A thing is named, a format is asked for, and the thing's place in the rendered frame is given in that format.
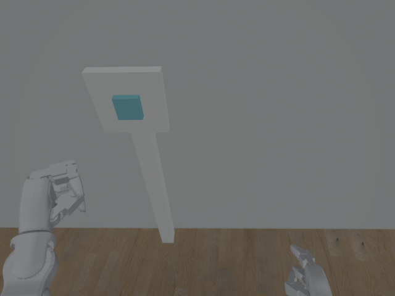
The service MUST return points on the robot left forearm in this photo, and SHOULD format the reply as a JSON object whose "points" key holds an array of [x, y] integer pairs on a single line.
{"points": [[31, 267]]}

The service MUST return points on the button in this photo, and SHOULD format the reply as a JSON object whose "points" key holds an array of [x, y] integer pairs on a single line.
{"points": [[128, 107]]}

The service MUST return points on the left robot hand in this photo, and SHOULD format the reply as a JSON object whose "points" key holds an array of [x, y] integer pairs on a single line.
{"points": [[38, 195]]}

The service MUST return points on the panel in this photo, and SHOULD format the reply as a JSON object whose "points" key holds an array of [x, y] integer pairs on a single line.
{"points": [[148, 83]]}

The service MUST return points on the right robot hand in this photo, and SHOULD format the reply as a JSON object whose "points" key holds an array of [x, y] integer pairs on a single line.
{"points": [[313, 279]]}

